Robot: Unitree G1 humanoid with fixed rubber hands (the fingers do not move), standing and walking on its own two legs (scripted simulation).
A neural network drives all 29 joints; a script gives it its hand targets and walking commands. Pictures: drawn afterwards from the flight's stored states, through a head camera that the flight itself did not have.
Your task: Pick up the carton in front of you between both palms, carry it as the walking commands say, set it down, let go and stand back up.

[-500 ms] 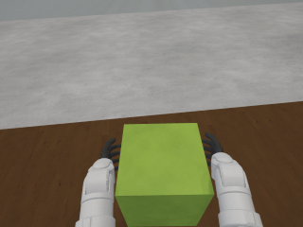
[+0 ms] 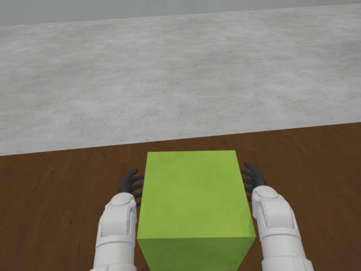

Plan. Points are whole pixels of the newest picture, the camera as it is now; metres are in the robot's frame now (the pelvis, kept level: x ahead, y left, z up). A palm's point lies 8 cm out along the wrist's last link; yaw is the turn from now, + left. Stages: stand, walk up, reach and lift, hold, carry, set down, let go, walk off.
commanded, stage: hold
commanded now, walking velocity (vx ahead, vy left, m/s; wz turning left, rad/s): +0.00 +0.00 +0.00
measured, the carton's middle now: (192, 214) +0.28 +0.00 -0.03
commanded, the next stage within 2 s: carry in 0.44 s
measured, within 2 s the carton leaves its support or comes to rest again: neither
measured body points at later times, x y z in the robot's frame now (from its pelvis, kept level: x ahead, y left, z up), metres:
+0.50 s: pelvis +0.00 +0.00 +0.00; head -0.05 +0.00 +0.44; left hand +0.30 +0.15 +0.04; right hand +0.30 -0.15 +0.04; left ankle +0.01 +0.13 -0.74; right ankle +0.01 -0.13 -0.74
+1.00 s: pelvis +0.17 -0.02 -0.02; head +0.17 -0.03 +0.43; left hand +0.45 +0.13 +0.06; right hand +0.45 -0.17 +0.06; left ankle +0.04 +0.11 -0.74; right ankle +0.18 -0.10 -0.75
